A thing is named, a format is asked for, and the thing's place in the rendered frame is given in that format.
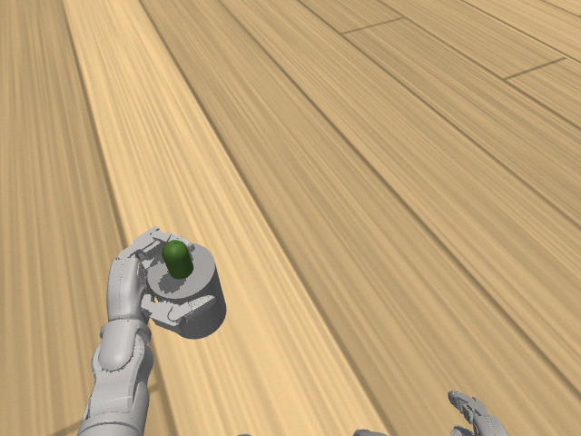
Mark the right robot hand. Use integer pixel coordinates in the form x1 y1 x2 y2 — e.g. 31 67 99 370
448 391 508 436

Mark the bottle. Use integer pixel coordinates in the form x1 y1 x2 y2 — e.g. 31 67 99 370
147 240 226 340

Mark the left robot arm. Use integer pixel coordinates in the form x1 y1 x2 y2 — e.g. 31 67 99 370
76 318 153 436

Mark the left robot hand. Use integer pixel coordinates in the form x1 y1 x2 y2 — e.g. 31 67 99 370
106 226 216 333

